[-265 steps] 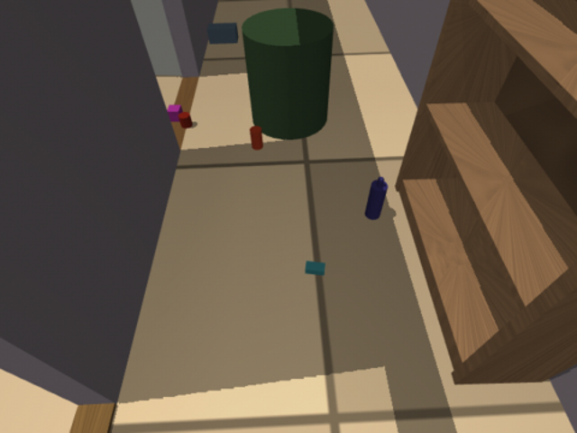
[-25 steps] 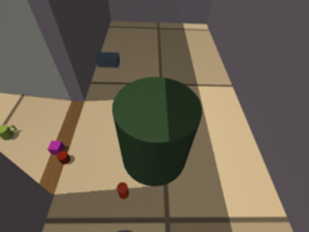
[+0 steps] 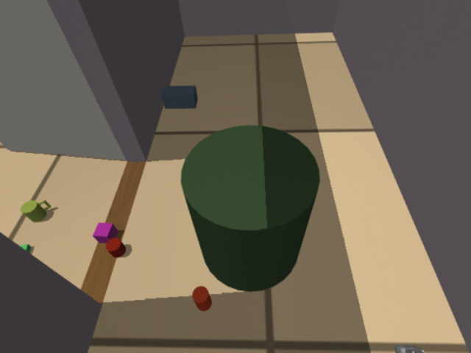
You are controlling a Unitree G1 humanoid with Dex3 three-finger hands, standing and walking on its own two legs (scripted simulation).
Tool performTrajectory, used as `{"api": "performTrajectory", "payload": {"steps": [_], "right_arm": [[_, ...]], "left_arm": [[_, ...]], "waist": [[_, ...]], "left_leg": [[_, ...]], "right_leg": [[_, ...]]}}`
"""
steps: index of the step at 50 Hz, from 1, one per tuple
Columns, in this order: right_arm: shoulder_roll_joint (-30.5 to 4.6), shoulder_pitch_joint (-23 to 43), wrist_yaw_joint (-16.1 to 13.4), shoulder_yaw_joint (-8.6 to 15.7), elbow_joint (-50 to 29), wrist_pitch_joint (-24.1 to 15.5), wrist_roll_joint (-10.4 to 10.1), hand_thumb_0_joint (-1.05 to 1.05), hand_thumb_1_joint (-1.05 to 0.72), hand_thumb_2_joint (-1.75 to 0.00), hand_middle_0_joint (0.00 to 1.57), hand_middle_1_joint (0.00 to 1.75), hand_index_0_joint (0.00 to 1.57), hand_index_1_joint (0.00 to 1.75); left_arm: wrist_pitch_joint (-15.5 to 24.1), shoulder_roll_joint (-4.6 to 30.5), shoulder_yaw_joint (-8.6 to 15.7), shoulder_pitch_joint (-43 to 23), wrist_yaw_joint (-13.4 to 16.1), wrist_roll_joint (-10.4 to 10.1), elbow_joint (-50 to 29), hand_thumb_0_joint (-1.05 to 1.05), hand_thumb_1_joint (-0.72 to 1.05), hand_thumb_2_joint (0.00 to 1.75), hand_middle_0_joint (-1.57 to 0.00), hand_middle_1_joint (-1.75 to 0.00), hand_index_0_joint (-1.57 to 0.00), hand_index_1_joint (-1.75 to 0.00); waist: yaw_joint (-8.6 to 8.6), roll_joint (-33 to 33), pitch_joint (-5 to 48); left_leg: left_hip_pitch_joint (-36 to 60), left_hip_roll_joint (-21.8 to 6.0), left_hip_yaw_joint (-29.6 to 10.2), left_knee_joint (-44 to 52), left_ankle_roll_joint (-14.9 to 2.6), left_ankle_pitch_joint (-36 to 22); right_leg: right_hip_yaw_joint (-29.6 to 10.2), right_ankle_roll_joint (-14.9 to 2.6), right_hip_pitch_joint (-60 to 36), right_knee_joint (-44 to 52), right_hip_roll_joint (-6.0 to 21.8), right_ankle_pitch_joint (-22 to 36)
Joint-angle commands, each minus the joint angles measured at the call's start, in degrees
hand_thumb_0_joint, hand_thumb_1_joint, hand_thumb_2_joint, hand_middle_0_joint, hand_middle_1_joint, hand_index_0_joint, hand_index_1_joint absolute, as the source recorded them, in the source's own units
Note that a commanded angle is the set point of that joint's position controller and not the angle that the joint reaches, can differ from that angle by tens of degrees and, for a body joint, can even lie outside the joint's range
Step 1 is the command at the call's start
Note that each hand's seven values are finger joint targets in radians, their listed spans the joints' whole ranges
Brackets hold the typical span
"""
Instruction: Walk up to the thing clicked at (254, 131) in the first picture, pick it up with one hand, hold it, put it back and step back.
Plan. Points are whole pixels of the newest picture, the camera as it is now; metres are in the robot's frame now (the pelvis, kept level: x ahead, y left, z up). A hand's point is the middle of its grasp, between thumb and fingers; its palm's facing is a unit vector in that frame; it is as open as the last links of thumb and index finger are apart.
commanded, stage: walk up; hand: left
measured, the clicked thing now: (202, 298) +0.42 +0.20 -0.72
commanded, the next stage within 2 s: stand in 0.94 s
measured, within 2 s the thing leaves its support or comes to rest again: neither
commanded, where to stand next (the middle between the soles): +0.06 +0.00 m, yaw -2 degrees
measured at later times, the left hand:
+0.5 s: hand out of the picture +0.10 +0.25 -0.15, palm faces -0.02 -0.95 -0.32, open 7.4 cm
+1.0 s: hand out of the picture +0.08 +0.26 -0.16, palm faces -0.01 -0.94 -0.33, open 7.4 cm
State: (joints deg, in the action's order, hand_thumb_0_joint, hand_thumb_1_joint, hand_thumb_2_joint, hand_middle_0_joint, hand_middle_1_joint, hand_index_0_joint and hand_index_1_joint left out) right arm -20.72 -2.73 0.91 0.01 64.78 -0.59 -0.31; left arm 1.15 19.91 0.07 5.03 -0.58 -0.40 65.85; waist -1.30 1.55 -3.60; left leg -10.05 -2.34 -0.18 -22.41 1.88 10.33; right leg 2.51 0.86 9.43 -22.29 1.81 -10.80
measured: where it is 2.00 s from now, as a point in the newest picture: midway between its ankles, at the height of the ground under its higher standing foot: outside the picture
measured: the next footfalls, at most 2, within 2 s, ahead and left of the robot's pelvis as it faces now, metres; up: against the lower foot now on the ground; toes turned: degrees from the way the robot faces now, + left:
none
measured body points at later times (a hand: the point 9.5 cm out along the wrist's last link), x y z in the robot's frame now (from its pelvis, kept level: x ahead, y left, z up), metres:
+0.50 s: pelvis +0.01 +0.01 +0.00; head +0.02 +0.01 +0.45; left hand +0.10 +0.30 -0.13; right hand +0.07 -0.30 -0.13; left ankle +0.02 +0.14 -0.74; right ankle +0.01 -0.13 -0.74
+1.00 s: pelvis +0.01 +0.01 +0.00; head +0.02 +0.01 +0.45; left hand +0.08 +0.31 -0.13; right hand +0.09 -0.29 -0.13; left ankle +0.02 +0.14 -0.74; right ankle +0.01 -0.13 -0.74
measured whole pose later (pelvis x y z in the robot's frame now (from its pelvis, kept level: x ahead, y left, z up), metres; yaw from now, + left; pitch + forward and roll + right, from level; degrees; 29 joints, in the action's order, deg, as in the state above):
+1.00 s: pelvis +0.01 +0.01 +0.00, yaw +0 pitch -2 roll +0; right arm -19.8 -4.7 0.9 0.1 66.0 -0.4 0.5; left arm 0.3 19.5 0.6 5.8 -0.6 0.3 66.5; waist -0.4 0.1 -2.8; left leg -7.7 -1.7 0.5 -19.1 1.4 9.5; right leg 2.0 1.5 7.3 -19.1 2.4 -9.8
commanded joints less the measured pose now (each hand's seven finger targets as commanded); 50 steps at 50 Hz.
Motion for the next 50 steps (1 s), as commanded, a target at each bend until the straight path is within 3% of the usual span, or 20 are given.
{"api": "performTrajectory", "payload": {"steps": [1, 20, 36, 45, 50], "right_arm": [[-11.43, 2.27, -1.02, 2.12, -2.30, -1.11, 0.25, 0.00, -0.90, -0.90, 0.20, 0.30, 0.20, 0.30], [-11.66, 1.04, -1.18, 2.17, -1.38, -1.38, 0.67, 0.00, -0.90, -0.90, 0.20, 0.30, 0.20, 0.30], [-11.41, 0.44, -1.07, 2.29, -1.59, -1.20, 0.75, 0.00, -0.90, -0.90, 0.20, 0.30, 0.20, 0.30], [-11.25, 0.47, -1.03, 2.27, -2.01, -1.17, 0.67, 0.00, -0.90, -0.90, 0.20, 0.30, 0.20, 0.30], [-11.50, 0.57, -1.09, 2.26, -2.47, -0.96, 0.93, 0.00, -0.90, -0.90, 0.20, 0.30, 0.20, 0.30]], "left_arm": [[0.79, 12.46, 2.39, -2.55, 0.74, 0.33, -2.75, 0.00, 0.90, 0.90, -0.20, -0.30, -0.20, -0.30], [0.30, 11.85, 2.75, -4.29, 0.55, 0.73, -2.93, 0.00, 0.90, 0.90, -0.20, -0.30, -0.20, -0.30], [0.19, 11.66, 2.72, -3.38, 0.47, 0.83, -2.91, 0.00, 0.90, 0.90, -0.20, -0.30, -0.20, -0.30], [0.33, 11.72, 2.74, -2.25, 0.56, 0.85, -3.02, 0.00, 0.90, 0.90, -0.20, -0.30, -0.20, -0.30], [0.35, 12.15, 2.50, -1.62, 0.85, 1.02, -3.14, 0.00, 0.90, 0.90, -0.20, -0.30, -0.20, -0.30]], "waist": [[0.79, -2.95, 5.89], [1.32, -0.89, 7.18], [1.52, -1.44, 4.60], [1.24, -1.65, 5.60], [1.51, -0.96, 5.25]], "left_leg": [[2.66, -4.79, -3.78, 4.04, -2.84, -8.27], [3.03, -5.17, -3.33, 6.38, -2.64, -6.82], [1.89, -4.59, -3.95, 7.45, -2.70, -2.09], [3.31, -4.55, -3.66, 6.88, -2.74, -4.51], [3.17, -5.21, -4.12, 7.05, -2.41, -4.70]], "right_leg": [[-5.92, -1.44, -1.95, 5.53, 6.52, 8.10], [-5.53, -1.41, -4.51, 6.20, 5.78, 6.97], [-5.70, -1.21, -2.76, 7.03, 5.46, 3.52], [-5.73, -1.11, -2.86, 6.83, 5.62, 5.72], [-5.39, -1.38, -2.24, 7.07, 6.07, 3.24]]}}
